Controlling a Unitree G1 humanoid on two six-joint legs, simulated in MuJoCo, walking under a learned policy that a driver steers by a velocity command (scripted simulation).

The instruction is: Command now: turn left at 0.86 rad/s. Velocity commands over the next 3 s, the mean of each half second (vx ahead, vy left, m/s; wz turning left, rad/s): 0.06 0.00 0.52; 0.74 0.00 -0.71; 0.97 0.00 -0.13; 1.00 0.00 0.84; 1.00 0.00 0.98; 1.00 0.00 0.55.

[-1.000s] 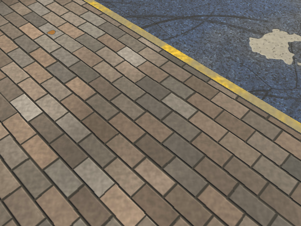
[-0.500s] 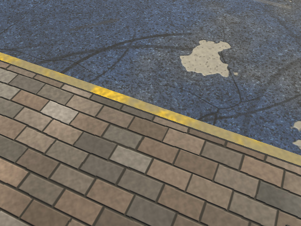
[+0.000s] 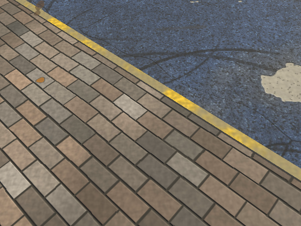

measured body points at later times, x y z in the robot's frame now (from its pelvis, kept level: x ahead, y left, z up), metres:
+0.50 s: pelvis +0.02 +0.05 +0.00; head +0.02 +0.07 +0.45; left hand -0.02 +0.33 -0.13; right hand +0.23 -0.14 -0.10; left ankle -0.03 +0.13 -0.74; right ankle +0.03 -0.07 -0.68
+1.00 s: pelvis +0.27 -0.05 -0.05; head +0.29 -0.07 +0.40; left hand +0.47 +0.22 -0.13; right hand +0.28 -0.34 -0.19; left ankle +0.04 +0.15 -0.63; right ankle +0.34 -0.11 -0.74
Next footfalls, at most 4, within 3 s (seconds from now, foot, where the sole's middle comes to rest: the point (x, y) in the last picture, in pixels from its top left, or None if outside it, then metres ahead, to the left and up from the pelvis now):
0.26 left None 0.01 0.14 -0.78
0.92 right None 0.37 -0.12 -0.78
1.42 left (194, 147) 0.86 -0.18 -0.78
1.84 right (230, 91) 1.25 -0.43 -0.78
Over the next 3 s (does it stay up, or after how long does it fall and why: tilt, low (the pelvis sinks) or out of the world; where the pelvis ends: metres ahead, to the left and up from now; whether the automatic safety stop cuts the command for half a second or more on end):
stays up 1.97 0.12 -0.01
